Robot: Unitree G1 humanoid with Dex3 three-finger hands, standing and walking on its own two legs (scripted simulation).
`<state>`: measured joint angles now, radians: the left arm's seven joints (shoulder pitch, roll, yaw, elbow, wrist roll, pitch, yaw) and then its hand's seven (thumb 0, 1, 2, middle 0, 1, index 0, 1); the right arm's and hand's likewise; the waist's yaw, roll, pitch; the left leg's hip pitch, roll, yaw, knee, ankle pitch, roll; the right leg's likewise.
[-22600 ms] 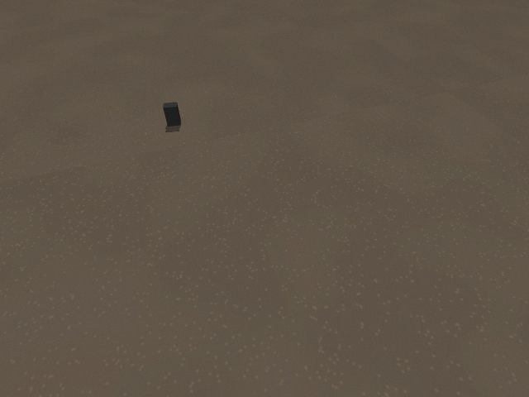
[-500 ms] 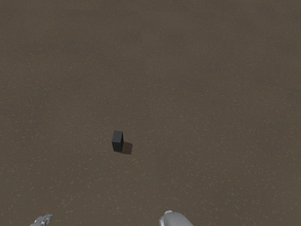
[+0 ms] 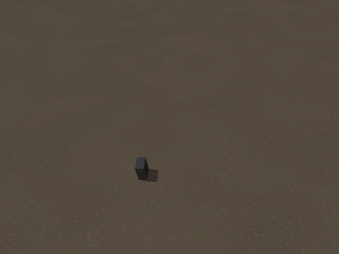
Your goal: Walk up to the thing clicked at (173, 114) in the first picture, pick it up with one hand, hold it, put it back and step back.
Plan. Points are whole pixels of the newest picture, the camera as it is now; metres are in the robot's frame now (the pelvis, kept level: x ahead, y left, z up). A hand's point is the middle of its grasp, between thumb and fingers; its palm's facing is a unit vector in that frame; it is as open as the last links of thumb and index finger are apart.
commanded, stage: walk up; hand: left
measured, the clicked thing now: (142, 168) +0.78 +0.26 -0.69
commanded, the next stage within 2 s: stand in 0.90 s
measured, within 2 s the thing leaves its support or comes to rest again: neither
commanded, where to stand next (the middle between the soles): +0.40 +0.03 m, yaw +4 degrees
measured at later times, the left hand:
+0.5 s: hand out of the picture +0.09 +0.28 -0.14, palm faces +0.07 -0.93 -0.35, open 7.4 cm
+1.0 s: hand out of the picture +0.10 +0.27 -0.14, palm faces +0.06 -0.94 -0.35, open 7.4 cm
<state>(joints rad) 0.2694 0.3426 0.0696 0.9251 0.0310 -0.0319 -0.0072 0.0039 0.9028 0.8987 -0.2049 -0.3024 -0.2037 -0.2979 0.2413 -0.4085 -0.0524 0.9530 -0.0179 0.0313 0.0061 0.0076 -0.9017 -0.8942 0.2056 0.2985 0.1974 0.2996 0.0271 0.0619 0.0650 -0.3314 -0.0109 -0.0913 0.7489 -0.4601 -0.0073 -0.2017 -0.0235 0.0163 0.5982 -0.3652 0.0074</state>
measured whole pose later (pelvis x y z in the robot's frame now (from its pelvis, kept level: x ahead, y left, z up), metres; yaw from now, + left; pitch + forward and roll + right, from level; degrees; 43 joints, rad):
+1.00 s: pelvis +0.02 +0.01 +0.01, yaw +2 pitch -3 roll +0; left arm 0.08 0.35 0.02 1.10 0.00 -0.02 0.00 0.00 0.91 0.90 -0.20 -0.30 -0.20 -0.30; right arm 0.06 -0.34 -0.02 1.07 -0.01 -0.01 0.01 0.01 -0.90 -0.89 0.21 0.30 0.20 0.30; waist 0.02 0.01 0.06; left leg -0.14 0.00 -0.05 0.41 -0.23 -0.01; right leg -0.11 -0.04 -0.03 0.41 -0.25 0.02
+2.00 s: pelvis +0.01 +0.00 +0.02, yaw +3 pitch -2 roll +0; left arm 0.16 0.35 0.05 1.09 0.03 -0.03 -0.05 0.00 0.91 0.90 -0.20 -0.30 -0.20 -0.30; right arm 0.19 -0.37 -0.03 1.09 -0.03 -0.01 0.04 0.01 -0.90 -0.89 0.21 0.30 0.20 0.30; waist 0.01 0.01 0.01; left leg -0.23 0.01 -0.04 0.56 -0.41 0.02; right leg -0.13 -0.02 -0.04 0.39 -0.33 -0.03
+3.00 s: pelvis +0.32 +0.01 +0.00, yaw +1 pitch -2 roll +0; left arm 0.24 0.36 0.03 0.82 0.00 -0.03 -0.02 0.00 0.90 0.90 -0.20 -0.30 -0.20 -0.30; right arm 0.27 -0.41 -0.04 0.85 0.01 -0.05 0.00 0.00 -0.90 -0.89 0.21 0.30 0.20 0.30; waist 0.02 0.02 0.13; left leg -0.44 0.03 -0.01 0.76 -0.29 0.00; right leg -0.24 -0.01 -0.07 0.59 -0.31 -0.03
